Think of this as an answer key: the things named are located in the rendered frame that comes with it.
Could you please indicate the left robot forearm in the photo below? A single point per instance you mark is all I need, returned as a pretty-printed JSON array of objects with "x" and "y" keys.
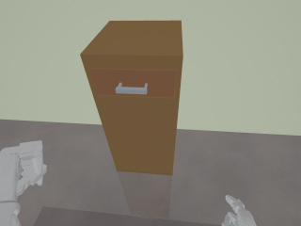
[{"x": 9, "y": 211}]

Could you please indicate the cabinet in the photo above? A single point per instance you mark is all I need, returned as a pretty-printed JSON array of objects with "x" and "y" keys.
[{"x": 140, "y": 130}]

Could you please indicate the handle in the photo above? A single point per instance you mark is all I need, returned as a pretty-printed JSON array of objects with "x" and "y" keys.
[{"x": 131, "y": 90}]

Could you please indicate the drawer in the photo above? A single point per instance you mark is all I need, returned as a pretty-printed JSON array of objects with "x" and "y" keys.
[{"x": 161, "y": 83}]

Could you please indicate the right robot hand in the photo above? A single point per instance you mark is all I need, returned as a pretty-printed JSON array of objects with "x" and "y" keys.
[{"x": 243, "y": 218}]

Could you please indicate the left robot hand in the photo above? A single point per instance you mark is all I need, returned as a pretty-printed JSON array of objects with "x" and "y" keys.
[{"x": 11, "y": 169}]

